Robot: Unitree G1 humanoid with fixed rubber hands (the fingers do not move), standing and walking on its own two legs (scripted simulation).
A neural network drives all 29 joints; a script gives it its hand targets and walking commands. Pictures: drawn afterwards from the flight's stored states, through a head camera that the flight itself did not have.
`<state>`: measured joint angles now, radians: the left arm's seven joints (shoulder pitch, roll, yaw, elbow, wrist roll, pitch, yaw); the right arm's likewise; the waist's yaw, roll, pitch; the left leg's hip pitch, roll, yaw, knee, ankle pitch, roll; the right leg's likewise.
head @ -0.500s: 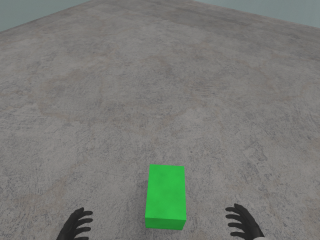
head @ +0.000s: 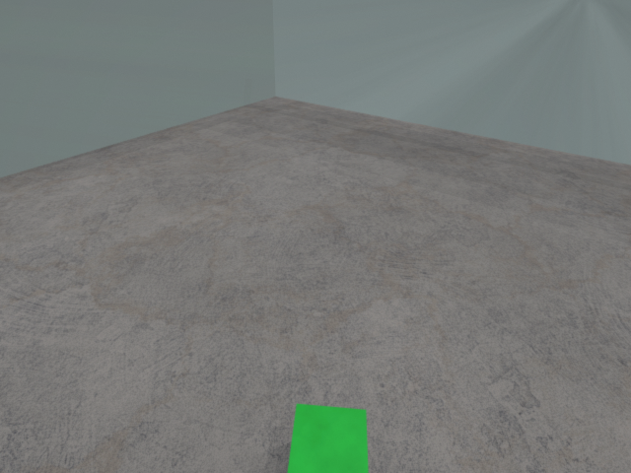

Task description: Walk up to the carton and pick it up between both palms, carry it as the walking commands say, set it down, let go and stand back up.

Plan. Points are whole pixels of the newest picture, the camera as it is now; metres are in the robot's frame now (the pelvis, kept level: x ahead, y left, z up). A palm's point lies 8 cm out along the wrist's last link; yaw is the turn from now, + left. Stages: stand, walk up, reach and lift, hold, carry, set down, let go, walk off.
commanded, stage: stand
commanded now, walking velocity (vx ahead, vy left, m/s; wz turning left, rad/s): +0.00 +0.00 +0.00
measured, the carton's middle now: out of the picture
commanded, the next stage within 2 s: none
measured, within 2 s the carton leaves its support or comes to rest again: neither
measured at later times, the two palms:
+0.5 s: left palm out of the picture +0.01 +0.28 -0.10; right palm out of the picture +0.02 -0.29 -0.10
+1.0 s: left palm out of the picture -0.02 +0.28 -0.11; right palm out of the picture -0.01 -0.30 -0.11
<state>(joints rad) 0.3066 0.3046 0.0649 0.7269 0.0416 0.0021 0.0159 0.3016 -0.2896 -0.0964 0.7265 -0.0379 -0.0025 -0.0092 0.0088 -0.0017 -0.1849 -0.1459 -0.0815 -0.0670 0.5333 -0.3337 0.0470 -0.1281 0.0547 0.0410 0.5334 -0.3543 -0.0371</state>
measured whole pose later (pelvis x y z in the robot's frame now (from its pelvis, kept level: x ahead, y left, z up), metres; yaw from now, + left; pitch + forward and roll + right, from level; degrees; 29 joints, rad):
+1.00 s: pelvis -0.06 -0.01 +0.01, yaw +0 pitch -4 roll +0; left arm 0.26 0.33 0.00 1.03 0.02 -0.04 0.00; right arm 0.25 -0.33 -0.01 1.04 -0.01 -0.05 -0.01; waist 0.01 0.00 -0.05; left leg -0.19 -0.06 -0.07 0.46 -0.20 0.03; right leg -0.17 0.07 0.04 0.45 -0.21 -0.04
